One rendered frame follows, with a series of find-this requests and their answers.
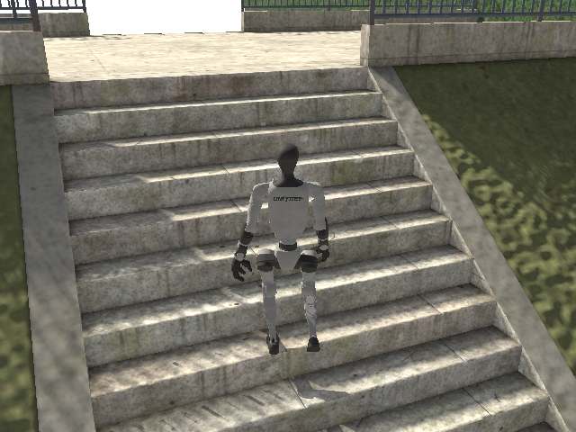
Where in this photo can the left robot forearm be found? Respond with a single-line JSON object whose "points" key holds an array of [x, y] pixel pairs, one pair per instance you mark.
{"points": [[243, 243]]}

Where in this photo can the right robot hand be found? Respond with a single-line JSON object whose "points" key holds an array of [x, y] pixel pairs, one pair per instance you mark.
{"points": [[325, 254]]}

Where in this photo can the right robot upper arm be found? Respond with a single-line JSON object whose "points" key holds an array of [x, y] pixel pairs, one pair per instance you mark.
{"points": [[318, 203]]}

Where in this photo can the left robot foot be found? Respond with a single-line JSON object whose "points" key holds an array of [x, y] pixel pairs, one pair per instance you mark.
{"points": [[274, 346]]}

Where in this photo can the left robot upper arm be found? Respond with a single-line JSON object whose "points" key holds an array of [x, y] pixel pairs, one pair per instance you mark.
{"points": [[259, 191]]}

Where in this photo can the right robot forearm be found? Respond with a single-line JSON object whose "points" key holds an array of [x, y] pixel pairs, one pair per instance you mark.
{"points": [[323, 237]]}

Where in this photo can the robot torso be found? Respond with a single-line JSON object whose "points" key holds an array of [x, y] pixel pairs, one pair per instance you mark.
{"points": [[288, 214]]}

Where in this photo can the left robot hand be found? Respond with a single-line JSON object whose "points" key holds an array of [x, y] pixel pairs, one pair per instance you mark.
{"points": [[235, 268]]}

